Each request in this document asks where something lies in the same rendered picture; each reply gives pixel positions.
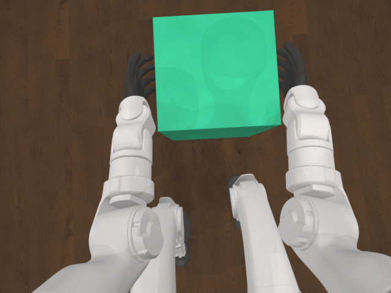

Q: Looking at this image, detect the right robot upper arm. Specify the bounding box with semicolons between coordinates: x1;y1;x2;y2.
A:
278;195;391;293

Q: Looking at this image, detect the robot right shin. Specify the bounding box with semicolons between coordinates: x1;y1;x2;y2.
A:
234;174;267;220

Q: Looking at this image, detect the left robot forearm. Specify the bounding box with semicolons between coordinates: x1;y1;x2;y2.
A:
89;96;156;249

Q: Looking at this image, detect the right robot hand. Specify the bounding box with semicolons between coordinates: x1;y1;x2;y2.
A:
276;42;308;97

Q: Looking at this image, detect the left robot upper arm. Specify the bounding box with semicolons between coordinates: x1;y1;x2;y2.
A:
32;205;164;293

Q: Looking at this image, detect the right robot thigh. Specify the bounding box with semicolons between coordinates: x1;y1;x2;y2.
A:
229;180;301;293

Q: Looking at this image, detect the carton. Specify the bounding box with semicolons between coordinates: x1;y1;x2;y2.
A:
153;10;281;140

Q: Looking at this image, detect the right robot forearm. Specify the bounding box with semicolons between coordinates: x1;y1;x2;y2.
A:
282;85;359;228

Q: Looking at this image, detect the left robot hand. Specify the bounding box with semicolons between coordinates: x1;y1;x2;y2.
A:
125;51;156;100

